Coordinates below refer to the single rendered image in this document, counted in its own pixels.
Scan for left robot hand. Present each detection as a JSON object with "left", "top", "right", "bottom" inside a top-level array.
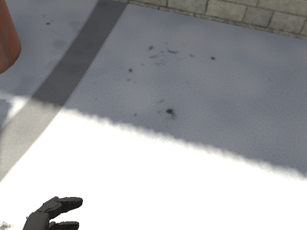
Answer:
[{"left": 22, "top": 196, "right": 83, "bottom": 230}]

